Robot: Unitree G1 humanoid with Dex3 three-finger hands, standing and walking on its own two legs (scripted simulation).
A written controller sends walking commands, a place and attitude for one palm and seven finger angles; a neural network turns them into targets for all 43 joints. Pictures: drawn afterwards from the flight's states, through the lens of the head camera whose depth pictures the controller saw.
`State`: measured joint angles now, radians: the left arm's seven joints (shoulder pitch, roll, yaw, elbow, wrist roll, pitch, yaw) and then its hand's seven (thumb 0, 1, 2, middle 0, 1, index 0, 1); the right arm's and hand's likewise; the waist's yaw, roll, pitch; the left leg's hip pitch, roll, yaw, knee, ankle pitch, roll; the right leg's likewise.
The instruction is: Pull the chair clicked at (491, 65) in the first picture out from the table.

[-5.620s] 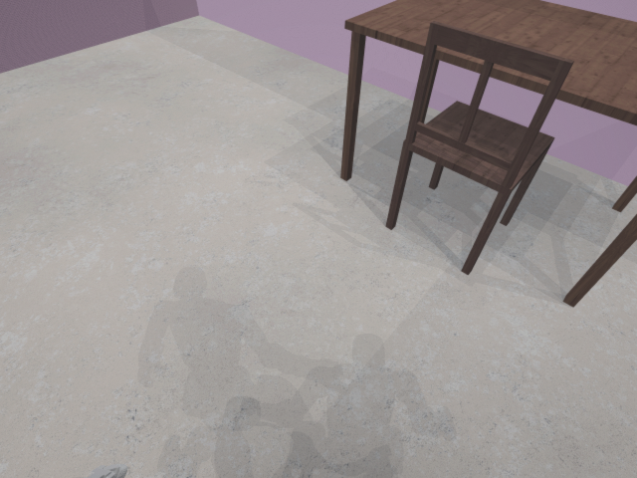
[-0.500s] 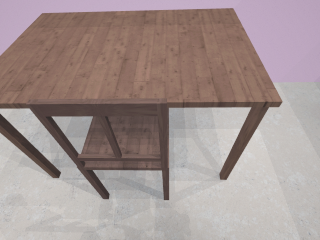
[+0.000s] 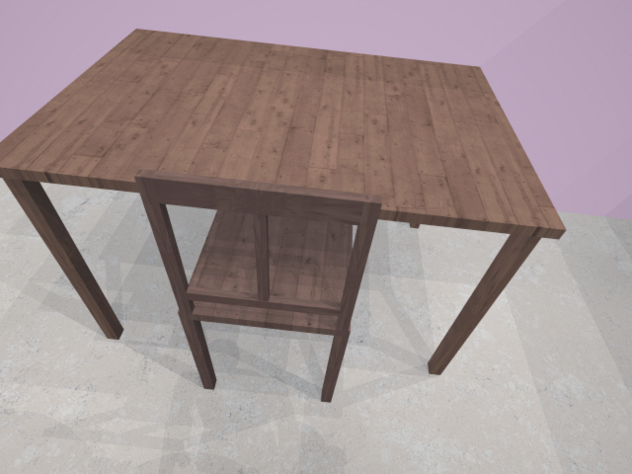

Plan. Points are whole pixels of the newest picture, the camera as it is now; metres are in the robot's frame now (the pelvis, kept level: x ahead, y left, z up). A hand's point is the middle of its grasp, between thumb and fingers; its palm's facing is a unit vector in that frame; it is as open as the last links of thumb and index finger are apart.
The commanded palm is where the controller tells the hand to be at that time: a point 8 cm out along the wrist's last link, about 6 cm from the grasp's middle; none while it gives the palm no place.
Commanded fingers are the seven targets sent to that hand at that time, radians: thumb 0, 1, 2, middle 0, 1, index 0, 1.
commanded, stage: come to a stop and stand still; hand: left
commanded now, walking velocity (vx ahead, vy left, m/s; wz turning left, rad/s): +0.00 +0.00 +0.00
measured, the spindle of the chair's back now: (262, 259) +0.51 +0.14 -0.11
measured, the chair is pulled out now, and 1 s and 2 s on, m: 0.00 0.00 0.00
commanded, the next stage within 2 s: look again from close up in 0.72 s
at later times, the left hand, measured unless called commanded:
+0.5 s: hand out of the picture -0.05 +0.15 -0.18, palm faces +0.02 -0.99 -0.17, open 7.3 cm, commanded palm none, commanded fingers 0.00 0.90 0.90 -0.20 -0.30 -0.20 -0.30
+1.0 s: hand out of the picture -0.05 +0.16 -0.18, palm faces +0.01 -0.98 -0.19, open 7.4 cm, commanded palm none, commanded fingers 0.00 0.90 0.90 -0.20 -0.30 -0.20 -0.30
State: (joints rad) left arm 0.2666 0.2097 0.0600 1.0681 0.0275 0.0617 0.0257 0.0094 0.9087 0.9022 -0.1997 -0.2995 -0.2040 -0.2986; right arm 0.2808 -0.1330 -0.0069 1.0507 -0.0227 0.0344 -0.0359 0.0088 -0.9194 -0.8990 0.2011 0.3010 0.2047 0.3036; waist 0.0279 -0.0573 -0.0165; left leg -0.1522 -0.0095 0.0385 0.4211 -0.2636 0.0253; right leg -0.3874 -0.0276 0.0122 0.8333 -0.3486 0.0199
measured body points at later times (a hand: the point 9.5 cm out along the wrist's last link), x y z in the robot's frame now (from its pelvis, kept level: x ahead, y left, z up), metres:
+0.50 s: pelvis -0.04 -0.01 +0.00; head -0.04 -0.01 +0.45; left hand -0.05 +0.20 -0.16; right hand -0.06 -0.22 -0.16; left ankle -0.02 +0.10 -0.74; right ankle -0.05 -0.11 -0.74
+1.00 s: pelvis -0.04 +0.00 -0.01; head -0.04 -0.01 +0.44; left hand -0.05 +0.21 -0.16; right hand -0.05 -0.21 -0.17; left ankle -0.02 +0.10 -0.74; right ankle -0.05 -0.11 -0.74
